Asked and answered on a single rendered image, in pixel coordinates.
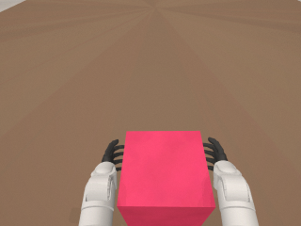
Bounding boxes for right robot hand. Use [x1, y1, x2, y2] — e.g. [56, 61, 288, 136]
[202, 137, 228, 171]

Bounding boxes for robot left forearm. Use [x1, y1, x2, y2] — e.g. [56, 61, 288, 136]
[78, 161, 118, 226]

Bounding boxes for carton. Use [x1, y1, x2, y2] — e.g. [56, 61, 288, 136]
[117, 131, 216, 226]

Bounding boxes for robot right forearm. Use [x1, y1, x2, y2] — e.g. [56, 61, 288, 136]
[213, 160, 259, 226]

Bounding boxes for left robot hand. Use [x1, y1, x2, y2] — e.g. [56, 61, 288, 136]
[101, 139, 125, 171]

